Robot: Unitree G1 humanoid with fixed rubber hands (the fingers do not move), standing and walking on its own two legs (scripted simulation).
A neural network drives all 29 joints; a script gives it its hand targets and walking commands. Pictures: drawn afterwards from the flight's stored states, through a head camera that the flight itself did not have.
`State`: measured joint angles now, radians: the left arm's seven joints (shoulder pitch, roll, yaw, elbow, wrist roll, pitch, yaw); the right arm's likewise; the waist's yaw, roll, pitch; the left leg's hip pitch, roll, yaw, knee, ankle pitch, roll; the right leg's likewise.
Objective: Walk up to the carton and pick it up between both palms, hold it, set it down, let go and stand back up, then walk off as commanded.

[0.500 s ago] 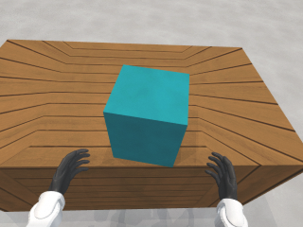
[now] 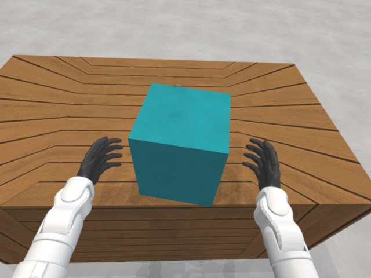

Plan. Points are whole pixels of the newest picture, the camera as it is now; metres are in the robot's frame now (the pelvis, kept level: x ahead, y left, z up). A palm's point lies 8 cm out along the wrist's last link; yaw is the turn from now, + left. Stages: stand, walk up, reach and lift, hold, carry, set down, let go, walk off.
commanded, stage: reach and lift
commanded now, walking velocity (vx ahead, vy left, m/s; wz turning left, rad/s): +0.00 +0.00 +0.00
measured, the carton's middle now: (182, 147) +0.46 +0.03 -0.01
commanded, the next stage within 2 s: none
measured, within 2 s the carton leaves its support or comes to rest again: neither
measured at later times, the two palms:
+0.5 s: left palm (94, 136) +0.39 +0.22 +0.10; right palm (264, 145) +0.39 -0.15 +0.11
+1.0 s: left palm (98, 103) +0.45 +0.22 +0.14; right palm (256, 111) +0.45 -0.13 +0.15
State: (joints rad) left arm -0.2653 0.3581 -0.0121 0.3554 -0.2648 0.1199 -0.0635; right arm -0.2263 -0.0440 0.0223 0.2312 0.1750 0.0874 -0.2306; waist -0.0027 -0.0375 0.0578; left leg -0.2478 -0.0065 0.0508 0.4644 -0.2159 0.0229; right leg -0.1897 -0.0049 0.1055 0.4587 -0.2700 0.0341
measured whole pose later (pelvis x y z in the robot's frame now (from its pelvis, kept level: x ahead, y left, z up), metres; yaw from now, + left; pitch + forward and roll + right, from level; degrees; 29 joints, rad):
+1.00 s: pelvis +0.01 +0.00 +0.00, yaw +0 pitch +3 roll +0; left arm -0.98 0.37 0.04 1.07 -0.26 0.13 -0.03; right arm -0.95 -0.12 0.02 0.88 0.22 0.19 -0.26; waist 0.00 -0.03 0.01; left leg -0.29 0.00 0.05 0.45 -0.22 0.01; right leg -0.23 0.00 0.11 0.44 -0.27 0.03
